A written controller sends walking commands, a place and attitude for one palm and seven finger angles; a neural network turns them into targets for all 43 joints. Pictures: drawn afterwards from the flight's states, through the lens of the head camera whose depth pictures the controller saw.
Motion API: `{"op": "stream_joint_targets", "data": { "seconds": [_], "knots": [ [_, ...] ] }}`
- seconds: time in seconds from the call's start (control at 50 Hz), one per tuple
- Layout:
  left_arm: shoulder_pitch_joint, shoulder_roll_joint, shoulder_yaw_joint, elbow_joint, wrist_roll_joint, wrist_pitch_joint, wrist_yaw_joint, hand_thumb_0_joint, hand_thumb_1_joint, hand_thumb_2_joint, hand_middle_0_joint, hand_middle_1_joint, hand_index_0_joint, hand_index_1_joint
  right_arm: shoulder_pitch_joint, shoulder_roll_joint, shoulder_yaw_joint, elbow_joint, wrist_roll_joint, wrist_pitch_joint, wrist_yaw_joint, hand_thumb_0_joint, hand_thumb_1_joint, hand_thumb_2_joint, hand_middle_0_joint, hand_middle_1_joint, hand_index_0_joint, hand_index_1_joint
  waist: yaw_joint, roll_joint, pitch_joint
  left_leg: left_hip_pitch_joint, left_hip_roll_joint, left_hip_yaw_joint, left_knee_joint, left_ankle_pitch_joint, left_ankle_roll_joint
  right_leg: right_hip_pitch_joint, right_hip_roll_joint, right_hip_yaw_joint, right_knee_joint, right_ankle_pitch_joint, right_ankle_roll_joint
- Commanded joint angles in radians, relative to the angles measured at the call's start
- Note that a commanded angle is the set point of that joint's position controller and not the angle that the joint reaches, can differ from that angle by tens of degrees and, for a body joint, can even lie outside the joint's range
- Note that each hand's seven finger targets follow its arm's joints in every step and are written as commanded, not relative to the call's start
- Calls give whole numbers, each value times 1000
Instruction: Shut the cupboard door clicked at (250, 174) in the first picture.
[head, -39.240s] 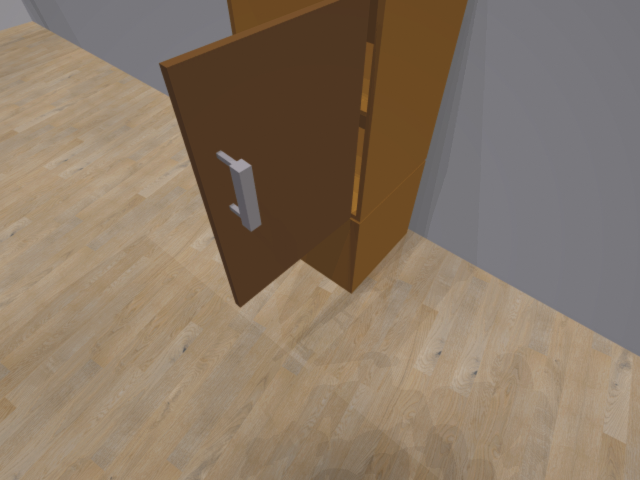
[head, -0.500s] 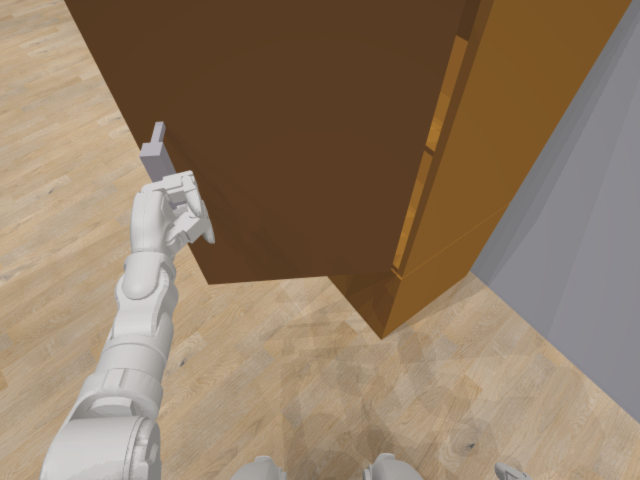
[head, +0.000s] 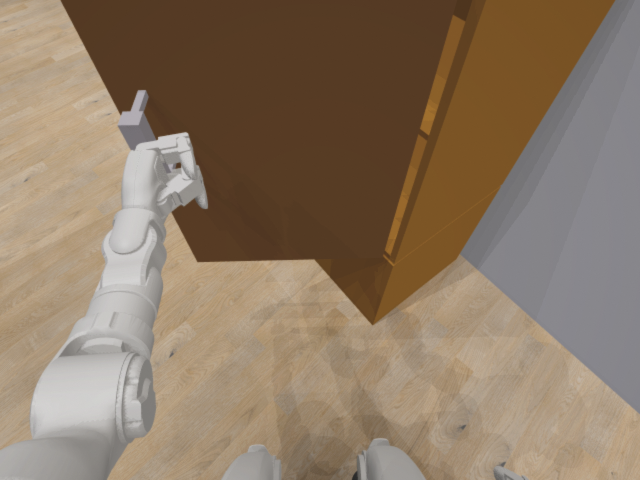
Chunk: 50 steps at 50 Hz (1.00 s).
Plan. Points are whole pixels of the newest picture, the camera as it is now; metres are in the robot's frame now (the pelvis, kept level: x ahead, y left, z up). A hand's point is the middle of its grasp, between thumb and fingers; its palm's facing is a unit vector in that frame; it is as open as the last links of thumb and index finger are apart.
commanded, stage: push the door shut along its arc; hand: left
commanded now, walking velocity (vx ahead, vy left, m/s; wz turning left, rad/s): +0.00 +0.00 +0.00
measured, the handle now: (154, 146) +0.53 +0.22 +0.08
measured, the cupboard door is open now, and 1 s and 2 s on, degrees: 54 43 30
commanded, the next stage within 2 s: pull the fist back off the door in 1.28 s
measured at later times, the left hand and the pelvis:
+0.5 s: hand (219, 146) +0.52 +0.13 +0.10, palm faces -0.16 -0.99 -0.01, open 3.1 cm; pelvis +0.00 +0.01 -0.01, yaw -1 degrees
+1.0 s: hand (232, 119) +0.57 +0.11 +0.10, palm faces -0.26 -0.97 -0.01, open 3.1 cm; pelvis +0.00 +0.01 -0.02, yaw -2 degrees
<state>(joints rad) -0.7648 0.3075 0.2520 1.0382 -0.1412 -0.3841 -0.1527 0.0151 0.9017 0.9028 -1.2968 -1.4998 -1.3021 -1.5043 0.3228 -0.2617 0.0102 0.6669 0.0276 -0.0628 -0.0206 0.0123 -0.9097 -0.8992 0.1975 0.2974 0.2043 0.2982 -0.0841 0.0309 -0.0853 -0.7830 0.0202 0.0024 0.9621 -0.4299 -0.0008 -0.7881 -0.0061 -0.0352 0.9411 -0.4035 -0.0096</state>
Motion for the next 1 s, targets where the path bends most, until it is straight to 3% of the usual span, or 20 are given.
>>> {"op": "stream_joint_targets", "data": {
  "seconds": [0.0, 0.08, 0.1, 0.16, 0.2, 0.24, 0.32, 0.34, 0.44, 0.52, 0.56, 0.62, 0.66, 0.72, 0.76, 0.8, 0.82, 0.88, 0.94, 0.98],
  "knots": [
    [-527, 233, 41, -196, -11, -70, -42, 0, 900, 900, -1300, -1500, -1300, -1500, 110, -156, -59, -76, -1, -30, -14, 0, -900, -900, 200, 300, 200, 300, -38, -11, -439, 180, -26, -27, -105, 230, 25, 214, 20, 36, -104, 296, -6],
    [-534, 248, 47, -160, -17, -67, -76, 0, 900, 900, -1300, -1500, -1300, -1500, 128, -161, -61, -75, 0, -22, -11, 0, -900, -900, 200, 300, 200, 300, -43, 20, -450, 198, -22, -30, -94, 253, 24, 184, 24, 33, -100, 299, -9],
    [-554, 245, 36, -140, -16, -60, -84, 0, 900, 900, -1300, -1500, -1300, -1500, 134, -163, -59, -70, 0, -20, -11, 0, -900, -900, 200, 300, 200, 300, -57, 8, -429, 184, -20, -34, -95, 240, 24, 170, 25, 30, -101, 287, -8],
    [-590, 305, 74, -122, -11, -51, -93, 0, 900, 900, -1300, -1500, -1300, -1500, 148, -174, -58, -70, -1, -13, -11, 0, -900, -900, 200, 300, 200, 300, -59, 25, -435, 165, -20, -37, -90, 232, 25, 163, 25, 33, -96, 275, -10],
    [-621, 268, 38, -102, -7, -46, -102, 0, 900, 900, -1300, -1500, -1300, -1500, 157, -171, -58, -69, -2, -13, -9, 0, -900, -900, 200, 300, 200, 300, -79, 28, -419, 168, -19, -38, -89, 218, 26, 133, 28, 30, -101, 253, -7],
    [-637, 301, 57, -89, 0, -49, -106, 0, 900, 900, -1300, -1500, -1300, -1500, 173, -180, -60, -65, -4, -10, -10, 0, -900, -900, 200, 300, 200, 300, -84, 36, -431, 185, -15, -48, -79, 230, 27, 105, 32, 27, -94, 246, -10],
    [-719, 295, 38, -69, 2, -41, -118, 0, 900, 900, -1300, -1500, -1300, -1500, 186, -186, -58, -56, -8, -12, -7, 0, -900, -900, 200, 300, 200, 300, -112, 51, -439, 190, -10, -58, -68, 207, 27, 57, 33, 24, -94, 206, -8],
    [-723, 343, 77, -65, 2, -44, -118, 0, 900, 900, -1300, -1500, -1300, -1500, 198, -192, -59, -55, -11, -10, -9, 0, -900, -900, 200, 300, 200, 300, -103, 51, -468, 193, -10, -64, -62, 225, 27, 67, 36, 22, -85, 216, -11],
    [-740, 361, 77, -22, 21, -25, -129, 0, 900, 900, -1300, -1500, -1300, -1500, 219, -191, -53, -61, -13, 0, -5, 0, -900, -900, 200, 300, 200, 300, -110, 85, -483, 192, -7, -69, -48, 264, 25, 43, 38, 17, -68, 234, -13],
    [-754, 413, 106, 27, 36, 1, -132, 0, 900, 900, -1300, -1500, -1300, -1500, 230, -196, -47, -72, -13, 9, -2, 0, -900, -900, 200, 300, 200, 300, -124, 41, -468, 123, -6, -56, -36, 241, 32, 64, 39, 29, -73, 238, -5],
    [-797, 417, 102, 14, 42, -1, -136, 0, 900, 900, -1300, -1500, -1300, -1500, 240, -195, -46, -73, -16, 10, -1, 0, -900, -900, 200, 300, 200, 300, -132, 74, -495, 146, -5, -60, -26, 269, 30, 46, 40, 27, -62, 255, -5],
    [-837, 427, 92, 39, 52, 7, -147, 0, 900, 900, -1300, -1500, -1300, -1500, 251, -198, -44, -68, -17, 13, -1, 0, -900, -900, 200, 300, 200, 300, -152, 69, -482, 128, -1, -62, -14, 250, 33, 21, 43, 29, -65, 234, -3],
    [-868, 465, 116, 34, 49, 8, -158, 0, 900, 900, -1300, -1500, -1300, -1500, 262, -202, -43, -68, -18, 13, -3, 0, -900, -900, 200, 300, 200, 300, -154, 81, -524, 132, -2, -60, -5, 279, 35, 46, 43, 34, -60, 267, -3],
    [-892, 502, 129, 43, 55, 21, -179, 0, 900, 900, -1300, -1500, -1300, -1500, 272, -202, -41, -68, -18, 15, -5, 0, -900, -900, 200, 300, 200, 300, -158, 84, -532, 109, -2, -56, 5, 281, 36, 57, 46, 36, -56, 278, -3],
    [-925, 449, 85, 43, 53, 25, -190, 0, 900, 900, -1300, -1500, -1300, -1500, 278, -198, -41, -61, -19, 13, -6, 0, -900, -900, 200, 300, 200, 300, -178, 103, -542, 139, 0, -63, 12, 293, 36, 20, 47, 31, -54, 278, -1],
    [-952, 466, 88, 36, 57, 29, -195, 0, 900, 900, -1300, -1500, -1300, -1500, 289, -204, -43, -51, -22, 15, -7, 0, -900, -900, 200, 300, 200, 300, -185, 128, -546, 165, 5, -70, 17, 307, 34, -13, 47, 25, -54, 269, -4],
    [-952, 427, 61, 57, 55, 39, -201, 0, 900, 900, -1300, -1500, -1300, -1500, 288, -201, -44, -48, -22, 13, -5, 0, -900, -900, 200, 300, 200, 300, -194, 115, -526, 165, 4, -71, 19, 301, 35, -29, 50, 22, -59, 261, -3],
    [-1002, 468, 78, 84, 62, 50, -205, 0, 900, 900, -1300, -1500, -1300, -1500, 296, -208, -39, -36, -24, 12, -10, 0, -900, -900, 200, 300, 200, 300, -208, 126, -516, 146, 5, -73, 30, 283, 37, -51, 51, 21, -59, 238, -5],
    [-1066, 474, 66, 113, 65, 65, -211, 0, 900, 900, -1300, -1500, -1300, -1500, 306, -209, -32, -27, -28, 6, -15, 0, -900, -900, 200, 300, 200, 300, -238, 114, -492, 112, 5, -76, 41, 262, 44, -70, 54, 18, -56, 218, -5],
    [-1101, 484, 54, 104, 77, 68, -220, 0, 900, 900, -1300, -1500, -1300, -1500, 310, -210, -32, -21, -33, 2, -16, 0, -900, -900, 200, 300, 200, 300, -238, 173, -532, 139, 8, -83, 52, 296, 38, -92, 52, 14, -42, 232, -9]
  ]
}}
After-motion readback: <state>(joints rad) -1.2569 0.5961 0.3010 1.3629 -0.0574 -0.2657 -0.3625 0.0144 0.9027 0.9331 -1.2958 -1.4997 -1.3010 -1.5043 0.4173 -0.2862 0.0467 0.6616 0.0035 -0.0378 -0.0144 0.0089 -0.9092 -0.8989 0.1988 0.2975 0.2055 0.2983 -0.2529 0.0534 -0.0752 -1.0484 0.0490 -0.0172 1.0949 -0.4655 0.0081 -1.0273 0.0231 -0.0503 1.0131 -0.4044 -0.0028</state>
